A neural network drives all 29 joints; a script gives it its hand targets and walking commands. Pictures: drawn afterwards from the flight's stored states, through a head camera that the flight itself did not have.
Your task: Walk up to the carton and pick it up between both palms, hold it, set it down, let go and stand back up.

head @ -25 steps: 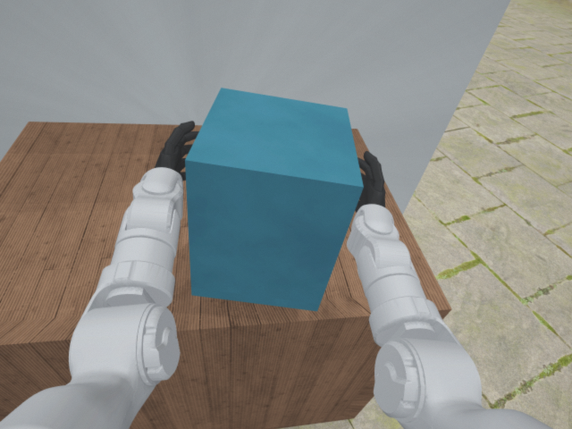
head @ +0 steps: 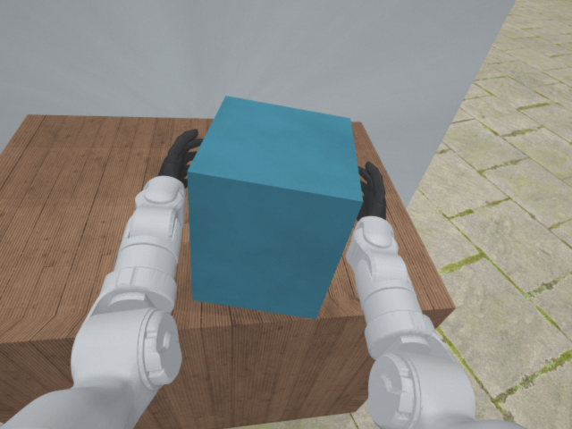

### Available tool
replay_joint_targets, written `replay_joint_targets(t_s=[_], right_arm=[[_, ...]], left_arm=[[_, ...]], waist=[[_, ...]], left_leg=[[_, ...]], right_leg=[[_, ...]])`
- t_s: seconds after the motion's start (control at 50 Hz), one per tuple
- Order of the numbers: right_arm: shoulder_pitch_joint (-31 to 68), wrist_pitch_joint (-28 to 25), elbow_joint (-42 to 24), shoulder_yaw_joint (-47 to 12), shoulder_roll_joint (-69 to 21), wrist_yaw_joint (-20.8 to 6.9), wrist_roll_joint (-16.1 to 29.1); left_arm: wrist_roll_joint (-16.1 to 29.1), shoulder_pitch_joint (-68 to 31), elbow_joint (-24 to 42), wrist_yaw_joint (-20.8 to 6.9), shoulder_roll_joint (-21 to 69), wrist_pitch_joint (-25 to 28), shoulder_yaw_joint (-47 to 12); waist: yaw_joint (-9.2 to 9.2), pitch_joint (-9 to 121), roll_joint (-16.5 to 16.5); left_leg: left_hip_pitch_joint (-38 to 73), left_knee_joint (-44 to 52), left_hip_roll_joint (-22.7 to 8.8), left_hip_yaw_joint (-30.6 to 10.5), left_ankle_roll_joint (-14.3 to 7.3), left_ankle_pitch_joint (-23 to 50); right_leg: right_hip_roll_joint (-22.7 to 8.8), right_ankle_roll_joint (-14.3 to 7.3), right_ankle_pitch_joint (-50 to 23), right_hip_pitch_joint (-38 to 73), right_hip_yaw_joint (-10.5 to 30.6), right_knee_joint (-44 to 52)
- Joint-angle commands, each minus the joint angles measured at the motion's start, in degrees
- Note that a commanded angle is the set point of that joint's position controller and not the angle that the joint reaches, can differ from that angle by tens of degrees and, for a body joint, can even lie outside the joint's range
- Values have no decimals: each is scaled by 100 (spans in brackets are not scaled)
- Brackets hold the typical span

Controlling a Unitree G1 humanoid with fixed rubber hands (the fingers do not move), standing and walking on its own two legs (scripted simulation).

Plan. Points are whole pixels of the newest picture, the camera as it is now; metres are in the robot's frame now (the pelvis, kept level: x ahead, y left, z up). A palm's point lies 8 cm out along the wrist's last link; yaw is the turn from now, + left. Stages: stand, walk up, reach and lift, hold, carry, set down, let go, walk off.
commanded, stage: set down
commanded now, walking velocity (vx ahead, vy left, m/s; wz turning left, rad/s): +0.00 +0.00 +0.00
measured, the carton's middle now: (271, 209) +0.41 +0.00 +0.08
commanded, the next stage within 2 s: none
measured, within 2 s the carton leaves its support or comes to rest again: rests again in 0.50 s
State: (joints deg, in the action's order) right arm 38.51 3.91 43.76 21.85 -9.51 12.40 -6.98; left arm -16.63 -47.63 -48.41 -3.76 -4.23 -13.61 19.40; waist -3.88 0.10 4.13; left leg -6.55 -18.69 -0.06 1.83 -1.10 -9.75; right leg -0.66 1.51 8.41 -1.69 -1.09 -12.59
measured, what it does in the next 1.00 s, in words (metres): stands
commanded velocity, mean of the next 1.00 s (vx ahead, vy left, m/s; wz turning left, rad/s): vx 0.00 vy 0.00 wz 0.00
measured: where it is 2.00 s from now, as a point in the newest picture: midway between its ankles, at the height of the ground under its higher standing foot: outside the picture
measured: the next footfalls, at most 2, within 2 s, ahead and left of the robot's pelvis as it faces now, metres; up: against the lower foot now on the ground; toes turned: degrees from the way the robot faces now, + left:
none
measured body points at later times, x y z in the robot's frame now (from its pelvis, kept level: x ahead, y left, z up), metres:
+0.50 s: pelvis +0.00 +0.00 +0.00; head -0.01 +0.04 +0.45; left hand +0.43 +0.15 +0.11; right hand +0.38 -0.14 +0.10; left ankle +0.01 +0.10 -0.75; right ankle -0.02 -0.14 -0.75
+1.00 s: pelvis -0.01 +0.00 +0.00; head +0.00 +0.03 +0.45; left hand +0.42 +0.15 +0.10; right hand +0.37 -0.14 +0.10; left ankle +0.01 +0.10 -0.75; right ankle -0.02 -0.14 -0.75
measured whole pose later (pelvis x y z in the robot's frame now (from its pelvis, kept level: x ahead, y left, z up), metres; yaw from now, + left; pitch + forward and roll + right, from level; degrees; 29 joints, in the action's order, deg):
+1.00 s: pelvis -0.01 +0.00 +0.00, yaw +0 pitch -3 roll -1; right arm 37.1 -7.6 41.9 33.4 -14.9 8.3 -19.7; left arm -22.9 -47.0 -48.1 -8.1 0.0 -6.2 29.4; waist -1.7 -4.1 4.1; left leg -5.6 -16.9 0.4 2.0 -1.4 -8.3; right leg -1.2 1.7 8.2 -1.8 -1.1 -13.1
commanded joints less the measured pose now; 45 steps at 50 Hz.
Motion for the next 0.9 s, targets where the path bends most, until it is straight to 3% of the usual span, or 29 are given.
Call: replay_joint_targets(t_s=[0.0,0.58,0.88], right_arm=[[4654,-651,-1224,-2145,-2592,-797,-29],[3535,-1181,-437,-1125,-2485,-953,-1044],[2974,-1266,-251,-724,-2420,-977,-1429]], left_arm=[[371,-3490,522,-954,3619,289,-1597],[-164,-3082,153,-999,3344,707,-981],[-531,-2722,-49,-1056,3123,799,-466]], waist=[[-35,2807,-692],[23,2074,-756],[61,1443,-628]], left_leg=[[1226,-115,111,315,506,2208],[1142,113,8,487,469,1622],[862,332,-3,543,335,933]], right_leg=[[276,93,-1885,664,-412,-207],[244,94,-935,282,-619,-39],[206,174,-487,196,-676,15]])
